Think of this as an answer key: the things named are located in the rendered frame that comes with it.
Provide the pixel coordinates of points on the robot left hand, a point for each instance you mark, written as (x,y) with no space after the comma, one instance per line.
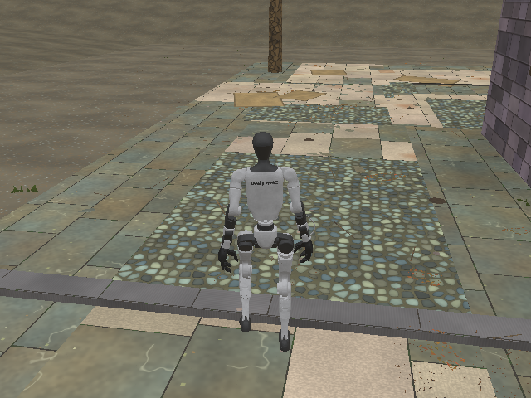
(222,255)

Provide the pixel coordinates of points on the robot right hand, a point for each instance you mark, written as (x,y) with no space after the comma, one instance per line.
(307,252)

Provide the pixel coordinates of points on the robot left forearm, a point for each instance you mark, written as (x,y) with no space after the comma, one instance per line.
(228,230)

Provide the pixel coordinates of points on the robot left upper arm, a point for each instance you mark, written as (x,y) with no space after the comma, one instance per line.
(237,178)

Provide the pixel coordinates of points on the left robot foot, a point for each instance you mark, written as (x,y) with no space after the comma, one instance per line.
(245,325)

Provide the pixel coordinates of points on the robot right upper arm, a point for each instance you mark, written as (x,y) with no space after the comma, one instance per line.
(289,174)

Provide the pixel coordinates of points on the robot right forearm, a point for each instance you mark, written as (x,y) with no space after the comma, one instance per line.
(302,224)

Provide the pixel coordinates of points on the robot torso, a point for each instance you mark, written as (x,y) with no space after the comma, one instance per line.
(264,191)

